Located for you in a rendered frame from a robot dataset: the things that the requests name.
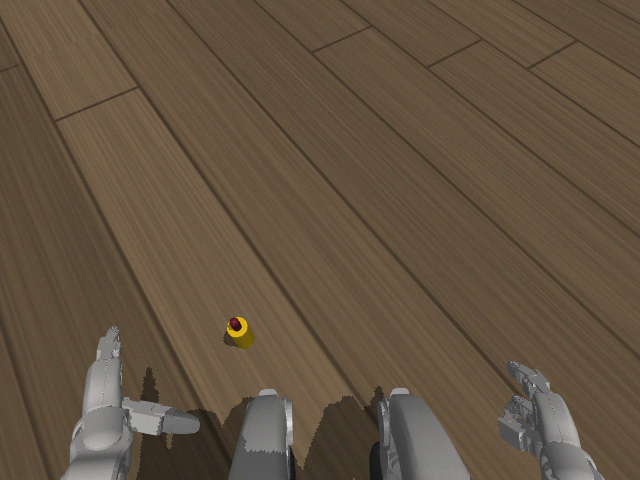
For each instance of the bottle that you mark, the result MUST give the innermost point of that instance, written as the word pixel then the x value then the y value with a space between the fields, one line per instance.
pixel 240 332

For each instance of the right robot hand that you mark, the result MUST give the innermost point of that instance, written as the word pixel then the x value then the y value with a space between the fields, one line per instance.
pixel 548 419

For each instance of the left robot arm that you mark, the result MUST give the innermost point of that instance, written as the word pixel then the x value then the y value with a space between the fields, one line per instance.
pixel 101 447

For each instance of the left robot hand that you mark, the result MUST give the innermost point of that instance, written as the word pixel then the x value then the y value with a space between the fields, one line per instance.
pixel 103 388

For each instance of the right robot arm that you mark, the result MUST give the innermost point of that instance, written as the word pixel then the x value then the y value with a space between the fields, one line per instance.
pixel 564 461

